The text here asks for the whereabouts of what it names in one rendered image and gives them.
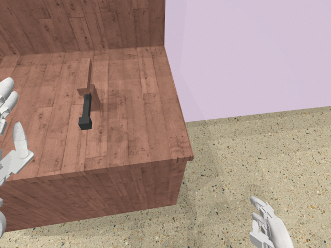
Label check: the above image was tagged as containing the counter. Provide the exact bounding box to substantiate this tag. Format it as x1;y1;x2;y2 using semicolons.
0;0;194;232

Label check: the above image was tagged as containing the robot right hand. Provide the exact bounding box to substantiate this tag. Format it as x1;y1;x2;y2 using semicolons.
250;196;294;248

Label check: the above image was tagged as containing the robot left hand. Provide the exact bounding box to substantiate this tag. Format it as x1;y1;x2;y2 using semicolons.
0;77;34;186

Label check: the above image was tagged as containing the tap lever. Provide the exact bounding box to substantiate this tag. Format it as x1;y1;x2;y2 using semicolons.
78;93;92;130

